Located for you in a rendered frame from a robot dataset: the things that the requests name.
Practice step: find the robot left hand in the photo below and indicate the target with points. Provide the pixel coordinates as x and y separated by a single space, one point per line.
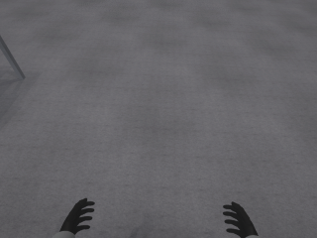
73 218

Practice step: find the table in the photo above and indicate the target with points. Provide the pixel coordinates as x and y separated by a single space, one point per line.
11 59

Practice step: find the robot right hand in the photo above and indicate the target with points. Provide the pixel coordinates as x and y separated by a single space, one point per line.
244 222

